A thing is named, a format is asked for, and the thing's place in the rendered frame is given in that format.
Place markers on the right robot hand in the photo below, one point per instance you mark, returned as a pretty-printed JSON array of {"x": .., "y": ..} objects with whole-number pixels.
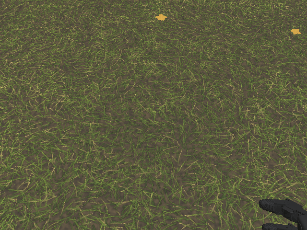
[{"x": 286, "y": 208}]

